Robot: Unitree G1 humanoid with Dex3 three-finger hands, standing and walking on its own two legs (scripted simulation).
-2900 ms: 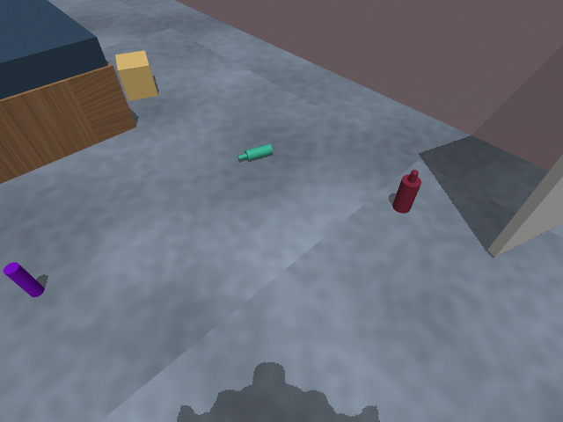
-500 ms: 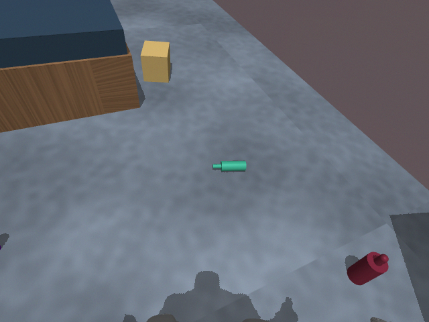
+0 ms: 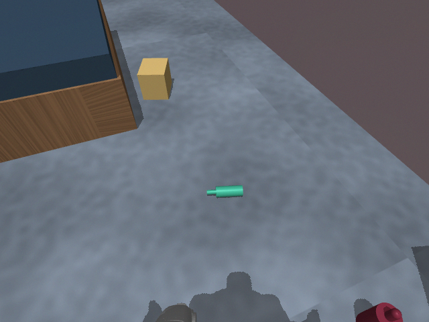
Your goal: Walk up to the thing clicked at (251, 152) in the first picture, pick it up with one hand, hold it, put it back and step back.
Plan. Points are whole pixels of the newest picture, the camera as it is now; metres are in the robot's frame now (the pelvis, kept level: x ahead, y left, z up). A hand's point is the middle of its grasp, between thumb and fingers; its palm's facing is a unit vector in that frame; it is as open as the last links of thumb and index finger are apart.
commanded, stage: walk up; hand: left
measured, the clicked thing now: (224, 191) +0.88 +0.03 -0.73
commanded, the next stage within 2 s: none
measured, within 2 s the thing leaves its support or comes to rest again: neither
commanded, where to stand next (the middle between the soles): +0.47 -0.24 m, yaw +5 degrees
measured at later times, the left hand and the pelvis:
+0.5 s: hand (157, 270) +0.25 +0.17 -0.15, palm faces -0.06 -0.94 -0.33, open 7.4 cm; pelvis +0.16 -0.11 -0.01, yaw +0 degrees
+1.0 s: hand (210, 239) +0.34 +0.05 -0.17, palm faces -0.02 -0.96 -0.29, open 7.4 cm; pelvis +0.31 -0.21 -0.01, yaw +2 degrees
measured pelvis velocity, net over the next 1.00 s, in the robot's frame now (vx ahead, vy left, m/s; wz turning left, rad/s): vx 0.31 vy -0.21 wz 0.04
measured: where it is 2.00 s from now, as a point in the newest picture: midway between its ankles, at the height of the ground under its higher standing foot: (285, 277)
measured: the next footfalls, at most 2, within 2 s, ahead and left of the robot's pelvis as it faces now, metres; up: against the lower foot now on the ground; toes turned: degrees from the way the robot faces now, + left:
left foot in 0.14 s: +0.18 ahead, +0.08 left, +0.00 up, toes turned +7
right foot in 0.52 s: +0.30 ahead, -0.29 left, +0.00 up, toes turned -5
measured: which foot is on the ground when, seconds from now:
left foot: up 0.00-0.12, down 0.14-0.54, up 0.56-0.84, down 0.86-1.00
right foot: down 0.00-0.14, up 0.16-0.50, down 0.52-0.88, up 0.90-1.00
